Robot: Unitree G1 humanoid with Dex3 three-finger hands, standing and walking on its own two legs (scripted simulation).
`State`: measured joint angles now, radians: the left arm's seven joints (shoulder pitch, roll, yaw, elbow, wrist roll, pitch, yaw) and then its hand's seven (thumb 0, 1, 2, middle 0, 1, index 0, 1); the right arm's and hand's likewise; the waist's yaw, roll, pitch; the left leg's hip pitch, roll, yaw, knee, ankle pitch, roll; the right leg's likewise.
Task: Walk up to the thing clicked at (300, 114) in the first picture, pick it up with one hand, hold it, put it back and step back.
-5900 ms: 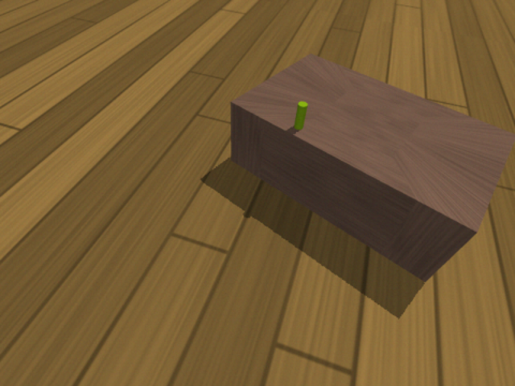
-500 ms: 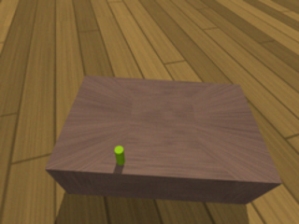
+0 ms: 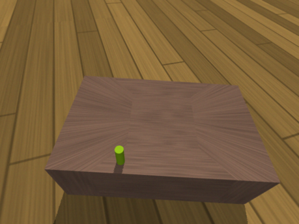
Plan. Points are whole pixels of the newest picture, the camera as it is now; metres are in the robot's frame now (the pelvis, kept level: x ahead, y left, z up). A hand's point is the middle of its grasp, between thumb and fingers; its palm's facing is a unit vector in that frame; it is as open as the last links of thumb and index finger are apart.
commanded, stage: stand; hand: left
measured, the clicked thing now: (119, 155) +0.47 +0.12 -0.33
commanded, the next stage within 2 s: go down in 1.36 s
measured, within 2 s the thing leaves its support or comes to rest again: neither
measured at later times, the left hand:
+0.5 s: hand out of the picture +0.08 +0.26 -0.16, palm faces -0.02 -0.94 -0.34, open 7.4 cm
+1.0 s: hand out of the picture +0.09 +0.25 -0.16, palm faces -0.01 -0.94 -0.34, open 7.4 cm
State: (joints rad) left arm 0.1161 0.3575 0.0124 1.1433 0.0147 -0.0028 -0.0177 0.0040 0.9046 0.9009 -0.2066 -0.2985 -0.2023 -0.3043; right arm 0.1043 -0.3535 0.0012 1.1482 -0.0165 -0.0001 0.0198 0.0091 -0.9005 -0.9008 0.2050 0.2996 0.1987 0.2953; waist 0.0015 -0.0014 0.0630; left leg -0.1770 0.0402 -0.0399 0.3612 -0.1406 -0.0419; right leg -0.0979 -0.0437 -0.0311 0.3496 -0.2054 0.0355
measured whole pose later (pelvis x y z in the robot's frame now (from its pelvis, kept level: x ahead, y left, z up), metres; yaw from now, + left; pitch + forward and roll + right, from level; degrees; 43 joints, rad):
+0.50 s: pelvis +0.01 +0.00 +0.00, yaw +0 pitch -2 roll +0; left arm 0.11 0.36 0.01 1.13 0.01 0.00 -0.01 0.00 0.90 0.90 -0.21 -0.30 -0.20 -0.30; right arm 0.09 -0.35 0.01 1.14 -0.01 0.00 0.02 0.01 -0.90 -0.90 0.21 0.30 0.20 0.30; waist 0.00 0.00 0.06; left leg -0.17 0.03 -0.04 0.37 -0.16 -0.04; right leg -0.09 -0.05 -0.03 0.34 -0.22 0.04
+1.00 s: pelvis +0.02 +0.00 +0.00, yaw +0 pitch -3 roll +0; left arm 0.11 0.35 0.01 1.12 0.02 0.00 -0.01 0.00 0.90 0.90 -0.21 -0.30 -0.20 -0.30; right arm 0.08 -0.35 0.01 1.12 -0.01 0.00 0.01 0.01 -0.90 -0.90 0.21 0.30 0.20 0.30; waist 0.01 0.00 0.06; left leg -0.15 0.04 -0.04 0.36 -0.17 -0.04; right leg -0.07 -0.04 -0.03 0.34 -0.23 0.04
